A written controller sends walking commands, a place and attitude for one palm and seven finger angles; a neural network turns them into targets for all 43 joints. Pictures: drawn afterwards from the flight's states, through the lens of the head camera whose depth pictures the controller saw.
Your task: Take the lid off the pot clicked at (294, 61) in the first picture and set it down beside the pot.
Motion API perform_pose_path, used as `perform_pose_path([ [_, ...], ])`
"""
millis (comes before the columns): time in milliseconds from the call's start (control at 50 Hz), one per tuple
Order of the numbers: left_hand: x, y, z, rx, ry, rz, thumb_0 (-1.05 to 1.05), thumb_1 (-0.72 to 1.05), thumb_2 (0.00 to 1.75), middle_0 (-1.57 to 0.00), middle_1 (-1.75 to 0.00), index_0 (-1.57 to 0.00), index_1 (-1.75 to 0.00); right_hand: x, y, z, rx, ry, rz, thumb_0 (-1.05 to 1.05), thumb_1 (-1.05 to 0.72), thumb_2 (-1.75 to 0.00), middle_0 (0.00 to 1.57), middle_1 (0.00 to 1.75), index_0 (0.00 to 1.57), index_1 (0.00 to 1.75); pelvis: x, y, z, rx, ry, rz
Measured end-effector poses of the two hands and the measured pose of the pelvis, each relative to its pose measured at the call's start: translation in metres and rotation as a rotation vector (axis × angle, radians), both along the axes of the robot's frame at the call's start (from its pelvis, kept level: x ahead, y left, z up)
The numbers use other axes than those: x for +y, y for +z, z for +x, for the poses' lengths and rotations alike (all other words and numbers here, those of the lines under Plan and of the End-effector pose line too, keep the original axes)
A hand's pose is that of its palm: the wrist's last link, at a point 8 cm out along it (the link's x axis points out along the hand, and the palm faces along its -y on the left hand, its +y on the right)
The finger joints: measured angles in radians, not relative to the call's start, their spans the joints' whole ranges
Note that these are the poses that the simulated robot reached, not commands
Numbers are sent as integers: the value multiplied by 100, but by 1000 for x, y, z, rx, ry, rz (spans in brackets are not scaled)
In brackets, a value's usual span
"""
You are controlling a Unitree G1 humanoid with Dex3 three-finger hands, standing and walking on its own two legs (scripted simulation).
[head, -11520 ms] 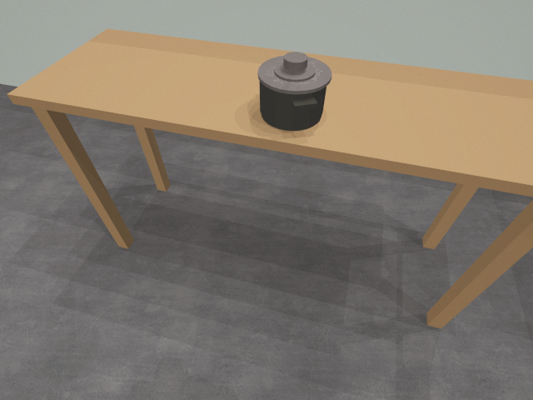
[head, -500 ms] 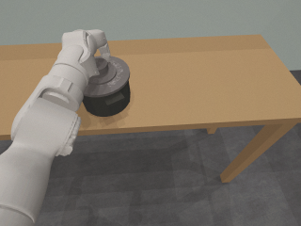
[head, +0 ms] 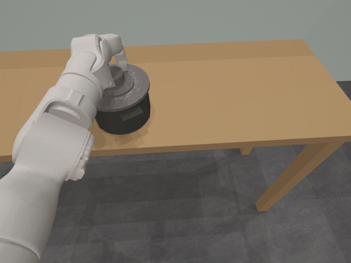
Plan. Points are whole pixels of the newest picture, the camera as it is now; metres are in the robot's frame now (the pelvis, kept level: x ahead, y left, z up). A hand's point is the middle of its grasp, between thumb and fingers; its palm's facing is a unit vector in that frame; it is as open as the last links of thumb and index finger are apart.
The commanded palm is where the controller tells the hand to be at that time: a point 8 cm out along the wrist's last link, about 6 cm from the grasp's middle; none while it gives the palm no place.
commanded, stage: lower the open fingers around the knob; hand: left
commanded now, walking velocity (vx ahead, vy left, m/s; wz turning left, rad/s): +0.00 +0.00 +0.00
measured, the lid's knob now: (112, 76) +0.52 +0.12 +0.14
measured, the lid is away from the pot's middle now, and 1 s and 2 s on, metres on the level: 0.00 0.01 0.01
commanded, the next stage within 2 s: close the fingers and squeeze the knob in 0.10 s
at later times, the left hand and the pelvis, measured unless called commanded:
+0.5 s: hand (108, 78) +0.49 +0.12 +0.17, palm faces -0.43 -0.06 -0.90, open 10.1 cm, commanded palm +0.49 +0.12 +0.22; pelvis +0.00 +0.00 +0.00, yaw +0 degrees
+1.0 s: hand (110, 78) +0.48 +0.11 +0.17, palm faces -0.41 -0.06 -0.91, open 8.1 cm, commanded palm +0.49 +0.11 +0.22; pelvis +0.00 +0.00 +0.00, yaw +0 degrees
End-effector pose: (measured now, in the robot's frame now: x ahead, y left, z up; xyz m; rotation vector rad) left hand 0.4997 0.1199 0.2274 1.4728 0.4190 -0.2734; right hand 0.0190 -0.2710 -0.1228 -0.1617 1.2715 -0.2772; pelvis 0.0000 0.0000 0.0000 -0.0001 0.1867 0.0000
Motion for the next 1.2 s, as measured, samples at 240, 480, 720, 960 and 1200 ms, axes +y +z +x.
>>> perform_pose_path([
  [240, 1, -1, -2, -10, -22, 3, 0, -33, 150, -79, -9, -81, -10, 0, 0, -1, 3, -4, 3, 0, -91, -90, 20, 30, 20, 30, 1, 1, 3, -3, -3, 0],
  [480, -1, -4, -10, -3, -42, 9, 0, -6, 98, -45, -74, -50, -77, 8, -2, 13, -36, 18, 28, 0, -91, -90, 20, 30, 20, 30, 2, 2, 3, -23, 1, 1],
  [720, -6, -5, -12, -11, -51, -2, 0, 9, 89, -45, -97, -50, -100, 8, -2, 15, -52, 21, 28, 0, -91, -90, 20, 30, 20, 30, 1, 3, 1, -30, -1, 3],
  [960, -5, -3, -13, -22, -49, 14, 0, 21, 84, -46, -101, -54, -105, 4, -1, 8, -38, 18, 25, 0, -91, -90, 20, 30, 20, 30, 0, 4, 2, -36, -2, 3],
  [1200, -5, -2, -12, -20, -50, 15, 0, 25, 73, -48, -99, -56, -104, 4, -1, 14, -41, 26, 27, 0, -91, -90, 20, 30, 20, 30, 0, 4, 5, -36, -1, 2],
])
